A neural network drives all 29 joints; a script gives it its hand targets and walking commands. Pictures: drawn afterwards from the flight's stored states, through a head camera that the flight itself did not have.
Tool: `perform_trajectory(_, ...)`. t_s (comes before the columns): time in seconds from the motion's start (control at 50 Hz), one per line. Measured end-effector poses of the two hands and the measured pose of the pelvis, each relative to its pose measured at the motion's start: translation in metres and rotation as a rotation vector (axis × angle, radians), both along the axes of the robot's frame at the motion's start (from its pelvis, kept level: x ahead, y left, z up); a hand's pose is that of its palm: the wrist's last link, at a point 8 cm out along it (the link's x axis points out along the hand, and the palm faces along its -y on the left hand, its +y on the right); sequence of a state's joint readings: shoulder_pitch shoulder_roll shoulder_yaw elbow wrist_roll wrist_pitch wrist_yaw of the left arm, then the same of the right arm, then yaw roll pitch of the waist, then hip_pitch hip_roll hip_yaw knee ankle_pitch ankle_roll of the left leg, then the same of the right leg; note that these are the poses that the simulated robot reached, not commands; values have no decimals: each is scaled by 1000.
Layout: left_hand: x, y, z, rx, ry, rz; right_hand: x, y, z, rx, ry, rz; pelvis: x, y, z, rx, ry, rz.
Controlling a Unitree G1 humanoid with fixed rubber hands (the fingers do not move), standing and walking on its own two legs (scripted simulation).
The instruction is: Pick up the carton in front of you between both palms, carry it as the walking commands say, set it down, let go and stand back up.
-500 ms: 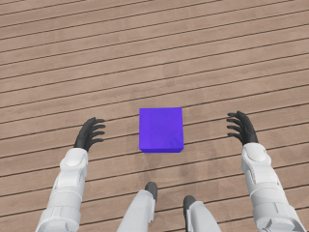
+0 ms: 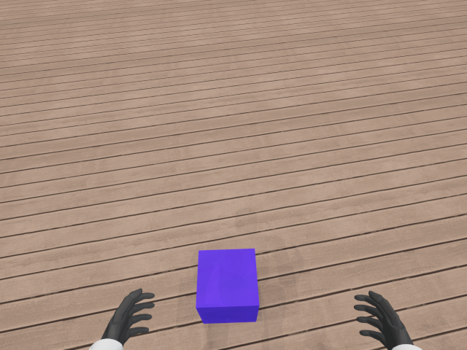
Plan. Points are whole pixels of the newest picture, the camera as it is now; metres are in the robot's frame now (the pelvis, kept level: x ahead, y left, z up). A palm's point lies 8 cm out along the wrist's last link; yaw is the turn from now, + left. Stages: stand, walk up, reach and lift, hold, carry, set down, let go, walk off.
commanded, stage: let go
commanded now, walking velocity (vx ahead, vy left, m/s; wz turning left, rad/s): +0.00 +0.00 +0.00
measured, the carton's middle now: (228, 287) +0.42 +0.08 -0.65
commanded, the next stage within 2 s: stand in 0.38 s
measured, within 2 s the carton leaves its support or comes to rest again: neither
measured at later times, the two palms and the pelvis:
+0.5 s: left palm (94, 335) +0.16 +0.28 -0.08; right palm out of the picture +0.15 -0.25 -0.08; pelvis +0.01 +0.01 -0.01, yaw +0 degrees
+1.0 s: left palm (79, 343) +0.15 +0.31 -0.10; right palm out of the picture +0.13 -0.27 -0.09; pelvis +0.02 +0.02 +0.00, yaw -2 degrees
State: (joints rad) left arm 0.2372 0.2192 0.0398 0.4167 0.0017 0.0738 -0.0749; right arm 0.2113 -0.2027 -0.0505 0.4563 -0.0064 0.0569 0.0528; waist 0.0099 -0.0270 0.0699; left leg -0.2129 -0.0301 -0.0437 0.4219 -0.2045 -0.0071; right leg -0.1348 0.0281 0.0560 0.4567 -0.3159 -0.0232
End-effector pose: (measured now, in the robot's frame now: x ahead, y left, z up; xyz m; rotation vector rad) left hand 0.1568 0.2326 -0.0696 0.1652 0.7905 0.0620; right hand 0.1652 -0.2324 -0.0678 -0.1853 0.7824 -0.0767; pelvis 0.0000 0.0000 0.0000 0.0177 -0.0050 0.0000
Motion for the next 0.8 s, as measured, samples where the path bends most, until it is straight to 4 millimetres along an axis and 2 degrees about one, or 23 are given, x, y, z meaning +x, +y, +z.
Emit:
perform_trajectory(0.1,8,-3,1,3,-1,-12,-5,-4,4,4,8,-7,2,-2,0,1,-46,-4)
perform_trajectory(0.24,11,-1,1,10,9,-13,0,1,3,12,9,-7,5,1,-1,0,-70,-8)
perform_trajectory(0.4,9,18,3,70,24,34,-2,8,-4,-17,9,-10,8,9,-4,-6,-52,1)
perform_trajectory(0.52,2,48,-12,141,42,40,-14,-19,-11,-148,82,-32,9,13,-6,-17,-7,-9)
perform_trajectory(0.62,-5,63,-22,163,91,34,-20,-38,-9,-203,118,-64,13,16,-6,-20,7,-15)
perform_trajectory(0.8,-5,70,-30,177,141,17,-23,-42,-11,-220,153,-85,19,21,-4,-20,9,-25)
